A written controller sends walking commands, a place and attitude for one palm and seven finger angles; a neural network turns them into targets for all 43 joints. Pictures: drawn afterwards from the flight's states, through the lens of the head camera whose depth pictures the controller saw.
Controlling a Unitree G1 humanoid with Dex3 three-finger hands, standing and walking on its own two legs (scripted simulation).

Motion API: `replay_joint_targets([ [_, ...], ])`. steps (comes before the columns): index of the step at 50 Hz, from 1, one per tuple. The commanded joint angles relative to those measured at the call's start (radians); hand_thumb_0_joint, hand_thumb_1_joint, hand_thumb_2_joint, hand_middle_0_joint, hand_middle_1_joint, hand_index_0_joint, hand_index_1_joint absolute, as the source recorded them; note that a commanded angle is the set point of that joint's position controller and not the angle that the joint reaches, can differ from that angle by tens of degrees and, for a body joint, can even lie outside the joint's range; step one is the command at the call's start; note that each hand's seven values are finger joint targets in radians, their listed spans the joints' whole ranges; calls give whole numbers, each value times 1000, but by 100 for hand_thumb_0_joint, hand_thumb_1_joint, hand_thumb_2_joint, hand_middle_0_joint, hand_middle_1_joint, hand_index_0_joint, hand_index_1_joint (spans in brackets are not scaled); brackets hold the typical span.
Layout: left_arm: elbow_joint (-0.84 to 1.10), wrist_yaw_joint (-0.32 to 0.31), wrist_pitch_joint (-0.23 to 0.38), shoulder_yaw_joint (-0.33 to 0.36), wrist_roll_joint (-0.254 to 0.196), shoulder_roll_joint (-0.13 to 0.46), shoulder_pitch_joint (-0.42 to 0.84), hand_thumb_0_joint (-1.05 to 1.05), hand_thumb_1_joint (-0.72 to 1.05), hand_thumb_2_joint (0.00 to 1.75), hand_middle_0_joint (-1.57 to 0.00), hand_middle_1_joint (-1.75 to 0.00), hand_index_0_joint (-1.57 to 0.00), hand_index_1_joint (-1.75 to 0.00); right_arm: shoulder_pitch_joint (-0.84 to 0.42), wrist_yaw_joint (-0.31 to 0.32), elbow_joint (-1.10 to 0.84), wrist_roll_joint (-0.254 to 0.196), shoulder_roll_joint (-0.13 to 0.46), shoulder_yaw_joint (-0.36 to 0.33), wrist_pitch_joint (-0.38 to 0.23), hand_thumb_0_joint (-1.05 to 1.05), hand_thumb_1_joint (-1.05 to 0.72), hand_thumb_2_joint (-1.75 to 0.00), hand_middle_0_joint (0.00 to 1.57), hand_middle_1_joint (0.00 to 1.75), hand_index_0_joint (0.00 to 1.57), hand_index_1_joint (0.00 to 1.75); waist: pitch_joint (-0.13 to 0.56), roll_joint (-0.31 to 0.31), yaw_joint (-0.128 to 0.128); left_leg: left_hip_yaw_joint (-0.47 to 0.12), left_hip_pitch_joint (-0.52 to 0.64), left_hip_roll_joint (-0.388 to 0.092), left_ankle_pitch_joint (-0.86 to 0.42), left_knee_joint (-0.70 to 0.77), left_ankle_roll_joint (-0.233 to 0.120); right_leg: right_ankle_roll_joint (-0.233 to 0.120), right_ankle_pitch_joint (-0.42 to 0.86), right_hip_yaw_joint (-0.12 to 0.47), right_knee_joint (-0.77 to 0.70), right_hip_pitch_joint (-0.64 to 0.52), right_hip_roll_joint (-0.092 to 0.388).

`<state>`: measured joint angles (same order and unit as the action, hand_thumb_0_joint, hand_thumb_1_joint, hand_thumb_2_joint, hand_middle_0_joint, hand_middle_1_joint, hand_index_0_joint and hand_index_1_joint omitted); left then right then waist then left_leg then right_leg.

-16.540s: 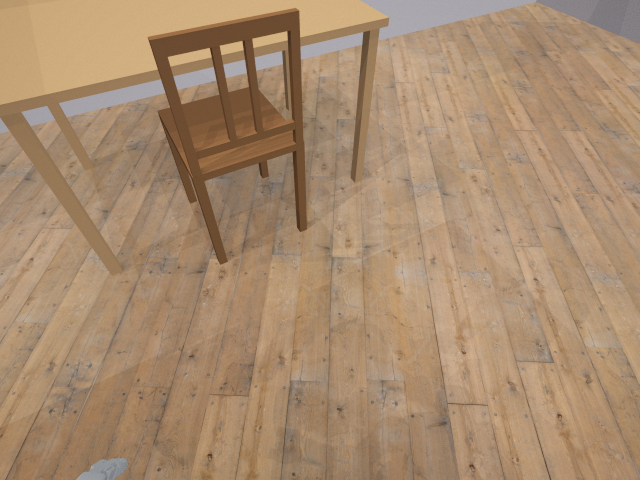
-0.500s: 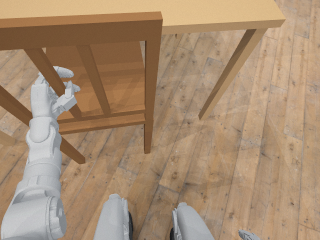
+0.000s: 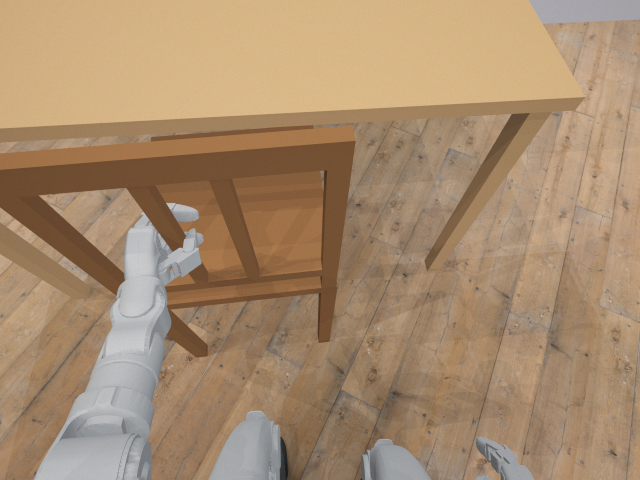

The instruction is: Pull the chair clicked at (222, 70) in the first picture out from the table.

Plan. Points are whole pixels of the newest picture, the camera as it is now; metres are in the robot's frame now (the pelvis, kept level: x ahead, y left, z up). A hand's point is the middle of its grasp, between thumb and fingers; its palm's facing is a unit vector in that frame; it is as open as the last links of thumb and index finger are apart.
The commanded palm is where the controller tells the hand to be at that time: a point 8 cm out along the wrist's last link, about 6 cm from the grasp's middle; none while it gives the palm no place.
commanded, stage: step backward, pulling the chair out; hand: left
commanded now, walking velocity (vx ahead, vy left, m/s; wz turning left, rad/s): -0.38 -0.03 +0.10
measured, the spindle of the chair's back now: (176, 239) +0.43 +0.20 -0.03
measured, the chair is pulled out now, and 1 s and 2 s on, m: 0.05 0.20 0.28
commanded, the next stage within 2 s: none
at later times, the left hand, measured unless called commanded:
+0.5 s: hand (215, 312) +0.32 +0.13 -0.02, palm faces +0.08 -0.99 -0.15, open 5.2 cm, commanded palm +0.31 +0.18 -0.01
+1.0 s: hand (208, 360) +0.26 +0.14 -0.02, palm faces +0.06 -0.98 -0.19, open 5.4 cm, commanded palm +0.27 +0.19 -0.01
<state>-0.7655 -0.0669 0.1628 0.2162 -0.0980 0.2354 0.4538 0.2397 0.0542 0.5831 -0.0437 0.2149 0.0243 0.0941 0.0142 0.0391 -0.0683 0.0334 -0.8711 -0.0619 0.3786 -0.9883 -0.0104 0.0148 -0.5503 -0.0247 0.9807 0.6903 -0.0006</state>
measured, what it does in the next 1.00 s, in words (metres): shifts its weight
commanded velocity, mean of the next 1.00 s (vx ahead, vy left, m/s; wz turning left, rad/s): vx -0.38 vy -0.04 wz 0.10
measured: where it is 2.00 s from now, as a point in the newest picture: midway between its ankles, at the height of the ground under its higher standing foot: outside the picture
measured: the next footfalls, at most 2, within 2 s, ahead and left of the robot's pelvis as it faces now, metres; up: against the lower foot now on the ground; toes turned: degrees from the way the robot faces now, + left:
left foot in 1.12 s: +0.01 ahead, +0.12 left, +0.00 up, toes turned +1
left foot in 1.98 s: -0.13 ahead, +0.14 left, +0.00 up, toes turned +6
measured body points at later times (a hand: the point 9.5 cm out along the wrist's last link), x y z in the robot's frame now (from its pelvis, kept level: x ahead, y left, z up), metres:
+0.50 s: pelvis -0.06 -0.01 +0.04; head +0.04 -0.02 +0.48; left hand +0.31 +0.19 -0.01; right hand +0.02 -0.27 -0.09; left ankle +0.06 +0.11 -0.68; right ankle -0.04 -0.13 -0.68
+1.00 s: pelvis -0.09 -0.02 +0.04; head -0.01 -0.03 +0.48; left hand +0.25 +0.19 +0.00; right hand +0.03 -0.25 -0.09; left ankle +0.05 +0.11 -0.67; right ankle -0.04 -0.13 -0.68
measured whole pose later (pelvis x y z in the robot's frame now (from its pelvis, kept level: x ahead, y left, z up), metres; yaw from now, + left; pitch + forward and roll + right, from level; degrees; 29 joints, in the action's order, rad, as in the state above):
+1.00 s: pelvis -0.09 -0.02 +0.04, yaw +1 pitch -1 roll -2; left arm -1.07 -0.09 0.21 0.04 -0.07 0.18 0.50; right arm 0.16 0.12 0.74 -0.04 0.22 0.04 -0.06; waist -0.19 0.06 -0.02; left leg 0.00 -0.52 -0.06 0.15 -0.62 0.01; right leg -0.02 -0.26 -0.06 0.66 0.38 -0.02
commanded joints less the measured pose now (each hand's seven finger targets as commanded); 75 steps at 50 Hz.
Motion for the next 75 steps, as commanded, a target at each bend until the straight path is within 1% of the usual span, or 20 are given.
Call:
replay_joint_targets([
  [1,-32,-50,2,-64,93,219,358,0,90,90,-50,-145,-50,-145,128,35,-32,-4,177,-51,3,0,-90,-90,20,30,20,30,403,12,-14,-99,513,-59,-531,201,-40,7,672,33,-254,-205,63],
  [6,-133,-38,55,-88,90,205,425,0,90,90,-50,-145,-50,-145,109,37,14,-4,183,-60,-8,0,-90,-90,20,30,20,30,404,176,6,-137,678,-95,-697,288,-41,0,594,28,-314,-238,58],
  [11,-118,-17,80,-111,77,174,405,0,90,90,-50,-145,-50,-145,77,43,28,-7,179,-68,-32,0,-90,-90,20,30,20,30,427,149,10,-163,738,-121,-737,340,-43,-3,578,26,-359,-299,46],
  [21,-77,-23,94,-129,57,167,375,0,90,90,-50,-145,-50,-145,11,53,23,-13,180,-71,-87,0,-90,-90,20,30,20,30,342,129,17,-193,649,-153,-325,478,-60,-14,323,45,-407,-356,44],
  [24,-91,-34,101,-127,55,196,401,0,90,90,-50,-145,-50,-145,9,61,37,-18,182,-70,-107,0,-90,-90,20,30,20,30,298,48,13,-151,601,-112,-189,451,-37,-22,298,99,-497,-375,91],
  [27,-121,-49,109,-131,58,225,432,0,90,90,-50,-145,-50,-145,1,66,60,-24,177,-66,-130,0,-90,-90,20,30,20,30,242,-88,4,-57,606,-15,-69,327,20,-64,303,210,-618,-325,236],
  [29,-120,-56,107,-143,62,217,414,0,90,90,-50,-145,-50,-145,-12,72,82,-20,174,-59,-141,0,-90,-90,20,30,20,30,250,-61,18,-65,624,-3,-116,317,31,-79,411,202,-602,-338,267],
  [32,-111,-55,113,-157,59,189,424,0,90,90,-50,-145,-50,-145,-19,84,97,-20,187,-60,-150,0,-90,-90,20,30,20,30,294,-65,17,-98,663,-45,-316,401,7,-23,537,113,-513,-393,181],
  [35,-119,-45,121,-186,44,148,428,0,90,90,-50,-145,-50,-145,-31,78,77,-19,196,-57,-150,0,-90,-90,20,30,20,30,205,-13,19,-187,653,-98,-76,506,-35,-15,125,79,-488,-288,99],
  [38,-95,-50,128,-186,42,126,403,0,90,90,-50,-145,-50,-145,-50,86,71,-7,203,-52,-161,0,-90,-90,20,30,20,30,217,151,40,-341,612,-175,121,656,-79,-30,53,41,-324,-285,34],
  [41,-74,-50,129,-190,49,116,401,0,90,90,-50,-145,-50,-145,-42,83,79,4,187,-45,-172,0,-90,-90,20,30,20,30,265,189,44,-351,712,-208,-14,628,-96,-36,104,39,-316,-288,28],
  [46,-78,-45,123,-173,61,149,410,0,90,90,-50,-145,-50,-145,-40,84,74,2,176,-47,-189,0,-90,-90,20,30,20,30,232,88,36,-232,592,-150,-11,544,-62,-46,147,83,-445,-386,64],
  [49,-92,-56,129,-150,73,211,403,0,90,90,-50,-145,-50,-145,-23,86,76,-4,161,-53,-192,0,-90,-90,20,30,20,30,215,-102,24,-104,572,-16,53,302,19,-120,22,286,-631,-304,242],
  [51,-92,-65,121,-171,75,187,386,0,90,90,-50,-145,-50,-145,-35,83,97,-1,149,-43,-187,0,-90,-90,20,30,20,30,238,-129,34,-83,562,31,-37,143,49,-170,338,311,-631,-345,360],
  [54,-94,-66,94,-143,75,206,352,0,90,90,-50,-145,-50,-145,-31,92,115,0,159,-35,-185,0,-90,-90,20,30,20,30,260,-110,35,-124,534,4,-150,340,44,-117,817,190,-469,-522,320],
  [57,-98,-54,93,-167,67,157,378,0,90,90,-50,-145,-50,-145,-1,86,113,-7,195,-55,-164,0,-90,-90,20,30,20,30,293,-87,41,-194,626,-117,-575,476,-11,-23,744,97,-394,-524,171],
  [60,-45,-44,105,-192,77,116,431,0,90,90,-50,-145,-50,-145,-19,82,102,3,177,-51,-137,0,-90,-90,20,30,20,30,391,97,42,-256,718,-172,-790,448,-50,-12,614,61,-320,-479,114],
  [66,-79,-39,102,-168,73,157,437,0,90,90,-50,-145,-50,-145,-22,79,79,-9,172,-65,-134,0,-90,-90,20,30,20,30,344,86,37,-215,531,-139,-401,457,-25,-46,478,90,-381,-525,130],
  [72,-85,-60,101,-151,76,209,401,0,90,90,-50,-145,-50,-145,-14,74,76,-12,161,-62,-158,0,-90,-90,20,30,20,30,295,-124,32,-88,583,39,24,198,43,-143,238,250,-649,-366,359],
  [75,-65,-59,90,-159,76,178,392,0,90,90,-50,-145,-50,-145,-21,80,75,-2,179,-51,-160,0,-90,-90,20,30,20,30,291,-92,19,-149,613,-20,-145,401,14,-78,365,104,-521,-385,242],
])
